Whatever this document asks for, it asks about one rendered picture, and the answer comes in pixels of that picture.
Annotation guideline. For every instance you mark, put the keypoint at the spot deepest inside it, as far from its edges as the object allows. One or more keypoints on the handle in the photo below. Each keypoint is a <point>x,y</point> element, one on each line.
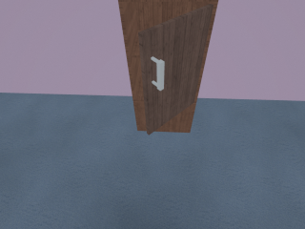
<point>160,73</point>

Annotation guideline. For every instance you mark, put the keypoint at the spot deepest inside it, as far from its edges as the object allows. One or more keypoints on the cupboard door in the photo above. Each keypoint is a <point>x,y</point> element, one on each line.
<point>180,42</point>

